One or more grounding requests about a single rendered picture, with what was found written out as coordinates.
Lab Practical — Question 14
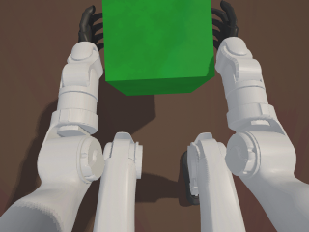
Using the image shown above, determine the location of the right robot upper arm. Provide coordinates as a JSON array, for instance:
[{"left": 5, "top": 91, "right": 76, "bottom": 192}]
[{"left": 224, "top": 130, "right": 309, "bottom": 232}]

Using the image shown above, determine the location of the robot right hand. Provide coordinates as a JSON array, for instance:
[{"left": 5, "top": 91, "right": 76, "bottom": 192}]
[{"left": 211, "top": 0, "right": 239, "bottom": 51}]

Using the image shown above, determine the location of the right robot forearm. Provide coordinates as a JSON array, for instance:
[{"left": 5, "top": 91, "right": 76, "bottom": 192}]
[{"left": 214, "top": 37, "right": 296, "bottom": 160}]

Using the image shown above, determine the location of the robot left hand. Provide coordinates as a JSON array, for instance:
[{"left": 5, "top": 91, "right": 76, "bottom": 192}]
[{"left": 78, "top": 5, "right": 104, "bottom": 51}]

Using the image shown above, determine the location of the carton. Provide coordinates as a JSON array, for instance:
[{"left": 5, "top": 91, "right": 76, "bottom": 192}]
[{"left": 101, "top": 0, "right": 215, "bottom": 96}]

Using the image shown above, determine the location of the left robot upper arm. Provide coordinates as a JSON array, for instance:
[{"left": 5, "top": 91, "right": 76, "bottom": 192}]
[{"left": 0, "top": 135, "right": 105, "bottom": 232}]

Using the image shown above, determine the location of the left robot thigh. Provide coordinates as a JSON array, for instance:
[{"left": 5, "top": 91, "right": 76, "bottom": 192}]
[{"left": 93, "top": 138, "right": 143, "bottom": 232}]

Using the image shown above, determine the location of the left robot shin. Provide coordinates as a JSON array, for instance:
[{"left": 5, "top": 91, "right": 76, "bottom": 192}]
[{"left": 103, "top": 131, "right": 134, "bottom": 160}]

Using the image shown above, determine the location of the left robot forearm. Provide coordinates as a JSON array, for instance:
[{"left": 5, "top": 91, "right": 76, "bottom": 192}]
[{"left": 37, "top": 42, "right": 103, "bottom": 175}]

